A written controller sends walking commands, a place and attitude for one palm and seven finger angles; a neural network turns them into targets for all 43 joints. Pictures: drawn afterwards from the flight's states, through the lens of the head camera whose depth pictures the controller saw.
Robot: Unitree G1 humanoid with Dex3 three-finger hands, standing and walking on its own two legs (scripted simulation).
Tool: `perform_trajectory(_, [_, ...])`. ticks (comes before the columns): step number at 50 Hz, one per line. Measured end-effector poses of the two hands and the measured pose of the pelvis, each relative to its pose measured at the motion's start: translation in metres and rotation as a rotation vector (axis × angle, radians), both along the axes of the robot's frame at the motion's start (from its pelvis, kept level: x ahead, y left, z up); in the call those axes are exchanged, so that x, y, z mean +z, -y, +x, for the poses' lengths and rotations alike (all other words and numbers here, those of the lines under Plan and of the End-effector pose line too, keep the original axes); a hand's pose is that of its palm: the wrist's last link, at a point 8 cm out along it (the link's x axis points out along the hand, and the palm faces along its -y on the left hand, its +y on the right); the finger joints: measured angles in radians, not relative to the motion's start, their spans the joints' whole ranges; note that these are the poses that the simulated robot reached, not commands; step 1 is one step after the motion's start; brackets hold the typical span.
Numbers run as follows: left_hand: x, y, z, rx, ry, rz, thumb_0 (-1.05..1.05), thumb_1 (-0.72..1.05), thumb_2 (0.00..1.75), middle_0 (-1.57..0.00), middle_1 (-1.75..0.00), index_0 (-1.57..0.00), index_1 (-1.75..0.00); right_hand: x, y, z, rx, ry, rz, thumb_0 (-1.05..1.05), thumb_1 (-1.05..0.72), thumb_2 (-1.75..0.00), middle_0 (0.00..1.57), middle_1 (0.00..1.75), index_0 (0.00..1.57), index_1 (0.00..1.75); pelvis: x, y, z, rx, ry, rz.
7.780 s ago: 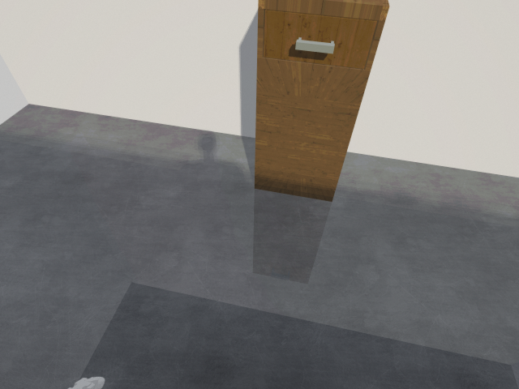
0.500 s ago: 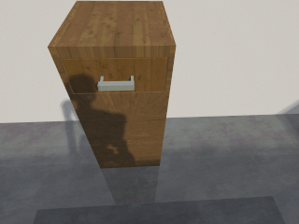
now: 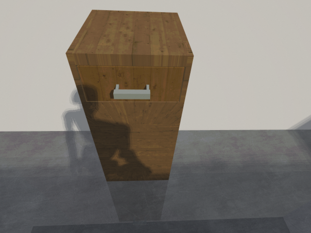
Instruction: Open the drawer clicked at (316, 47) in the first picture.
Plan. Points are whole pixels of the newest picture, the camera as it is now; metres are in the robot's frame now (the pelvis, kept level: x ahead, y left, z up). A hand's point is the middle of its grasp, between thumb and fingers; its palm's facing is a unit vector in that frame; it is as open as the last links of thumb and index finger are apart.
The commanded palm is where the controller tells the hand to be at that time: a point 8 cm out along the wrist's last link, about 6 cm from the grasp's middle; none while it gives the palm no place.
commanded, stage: shuffle to correct the standing spot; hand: left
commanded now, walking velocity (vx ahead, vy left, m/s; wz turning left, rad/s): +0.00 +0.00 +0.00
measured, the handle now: (132, 90) +0.59 +0.12 +0.04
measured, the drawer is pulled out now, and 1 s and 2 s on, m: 0.00 0.00 0.00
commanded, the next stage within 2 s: come to a stop and stand still in 1.00 s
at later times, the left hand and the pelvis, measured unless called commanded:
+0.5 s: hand out of the picture -0.07 +0.14 -0.17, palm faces +0.13 -0.97 -0.18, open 7.4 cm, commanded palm none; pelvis -0.01 -0.02 +0.00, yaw +4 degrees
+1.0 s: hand out of the picture +0.05 +0.12 -0.17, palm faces +0.08 -0.98 -0.19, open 7.3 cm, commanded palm none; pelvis +0.05 -0.07 +0.00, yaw +4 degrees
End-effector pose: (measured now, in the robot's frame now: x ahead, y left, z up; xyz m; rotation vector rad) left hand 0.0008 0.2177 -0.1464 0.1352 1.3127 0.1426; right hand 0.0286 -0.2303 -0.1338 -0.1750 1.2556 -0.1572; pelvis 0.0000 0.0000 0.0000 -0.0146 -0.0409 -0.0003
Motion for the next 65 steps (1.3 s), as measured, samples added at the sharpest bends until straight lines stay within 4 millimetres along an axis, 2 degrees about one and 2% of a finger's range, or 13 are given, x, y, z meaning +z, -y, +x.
perform_trajectory(11, [-0.003,0.001,-0.044,0.014,-0.113,-0.03,0.0,0.9,0.89,-0.2,-0.29,-0.2,-0.3,-0.002,-0.012,-0.041,-0.034,-0.104,0.013,0.01,-0.92,-0.9,0.2,0.3,0.2,0.3,0.002,-0.007,-0.009,0.01,-0.011,0.004])
perform_trajectory(18, [0.004,0.009,-0.064,0.048,-0.171,-0.028,0.0,0.91,0.89,-0.19,-0.29,-0.2,-0.3,-0.005,0.003,-0.058,-0.057,-0.151,0.004,0.01,-0.91,-0.9,0.2,0.3,0.21,0.3,0.003,0.003,-0.012,0.017,-0.032,0.01])
perform_trajectory(23, [0.008,0.024,-0.077,0.101,-0.171,-0.012,0.0,0.91,0.89,-0.19,-0.29,-0.2,-0.3,-0.007,0.022,-0.056,-0.041,-0.174,-0.003,0.01,-0.91,-0.9,0.2,0.3,0.2,0.3,0.004,0.018,-0.012,0.044,-0.037,0.009])
perform_trajectory(29, [0.002,0.043,-0.081,0.165,-0.158,-0.034,0.0,0.9,0.89,-0.19,-0.29,-0.2,-0.3,0.001,0.032,-0.031,0.014,-0.153,-0.015,0.01,-0.91,-0.9,0.2,0.3,0.2,0.3,0.004,0.029,-0.004,0.101,-0.037,-0.004])
perform_trajectory(36, [-0.022,0.059,-0.065,0.165,-0.159,-0.115,0.0,0.9,0.89,-0.2,-0.29,-0.2,-0.3,-0.009,0.018,0.01,0.061,-0.062,-0.027,0.01,-0.91,-0.9,0.2,0.3,0.2,0.3,-0.012,0.026,0.011,0.11,-0.03,-0.013])
perform_trajectory(39, [-0.02,0.061,-0.047,0.11,-0.169,-0.127,0.0,0.91,0.89,-0.2,-0.29,-0.2,-0.3,-0.005,0.019,0.012,0.027,-0.043,-0.023,0.01,-0.92,-0.9,0.2,0.3,0.2,0.3,-0.008,0.03,0.017,0.08,-0.026,0.014])
perform_trajectory(43, [-0.007,0.057,-0.008,0.083,-0.114,-0.098,0.0,0.91,0.89,-0.2,-0.29,-0.2,-0.3,0.001,0.026,0.002,0.005,-0.083,-0.009,0.01,-0.92,-0.9,0.2,0.3,0.21,0.3,0.002,0.039,0.026,0.079,-0.03,0.014])
perform_trajectory(48, [0.006,0.049,0.028,0.073,-0.076,-0.02,0.02,0.93,0.89,-0.2,-0.29,-0.2,-0.3,0.0,0.047,-0.008,-0.027,-0.161,0.012,0.01,-0.91,-0.9,0.2,0.3,0.21,0.3,0.006,0.06,0.041,0.073,-0.038,0.011])
perform_trajectory(54, [0.009,0.068,0.076,0.057,-0.015,0.059,0.01,0.92,0.89,-0.19,-0.29,-0.2,-0.3,-0.021,0.095,-0.004,-0.054,-0.242,0.034,0.01,-0.91,-0.9,0.2,0.3,0.21,0.3,-0.008,0.101,0.066,0.078,-0.045,0.02])
perform_trajectory(57, [0.013,0.086,0.089,0.083,0.023,0.068,0.01,0.91,0.89,-0.19,-0.29,-0.2,-0.3,-0.024,0.119,0.014,-0.021,-0.268,0.018,0.01,-0.91,-0.9,0.2,0.3,0.21,0.3,-0.008,0.115,0.075,0.099,-0.041,0.006])
perform_trajectory(60, [0.014,0.108,0.093,0.113,0.028,0.049,0.0,0.91,0.89,-0.19,-0.29,-0.2,-0.3,-0.017,0.136,0.048,0.012,-0.226,-0.002,0.01,-0.91,-0.9,0.2,0.3,0.2,0.3,-0.002,0.124,0.086,0.101,-0.04,0.007])
perform_trajectory(65, [0.008,0.13,0.092,0.117,-0.013,0.021,0.01,0.94,0.89,-0.2,-0.3,-0.2,-0.3,-0.008,0.143,0.108,0.044,-0.103,-0.01,0.01,-0.92,-0.9,0.19,0.3,0.2,0.3,0.001,0.134,0.098,0.096,-0.04,-0.001])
